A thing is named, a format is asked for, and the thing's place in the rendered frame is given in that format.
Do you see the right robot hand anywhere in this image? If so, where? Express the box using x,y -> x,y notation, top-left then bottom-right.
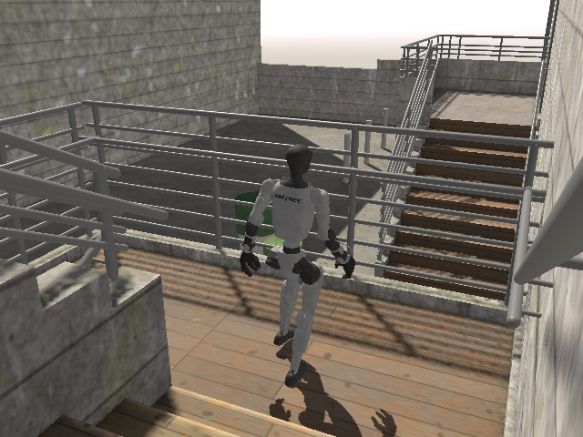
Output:
334,256 -> 355,279

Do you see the robot left thigh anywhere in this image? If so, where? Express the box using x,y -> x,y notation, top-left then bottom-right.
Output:
265,247 -> 300,296

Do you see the left robot upper arm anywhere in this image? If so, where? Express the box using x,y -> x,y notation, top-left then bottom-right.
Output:
248,178 -> 280,226

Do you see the left robot shin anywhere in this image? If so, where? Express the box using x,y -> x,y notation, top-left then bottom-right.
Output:
279,280 -> 298,336

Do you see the right robot upper arm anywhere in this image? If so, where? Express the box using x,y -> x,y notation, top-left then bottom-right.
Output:
310,188 -> 330,240

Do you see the left robot hand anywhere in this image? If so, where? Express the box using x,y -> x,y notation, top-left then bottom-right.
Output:
240,251 -> 261,277

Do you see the robot left forearm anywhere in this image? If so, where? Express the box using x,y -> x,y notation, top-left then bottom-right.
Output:
242,215 -> 259,253

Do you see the robot right forearm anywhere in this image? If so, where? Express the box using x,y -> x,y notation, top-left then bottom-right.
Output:
324,228 -> 350,264

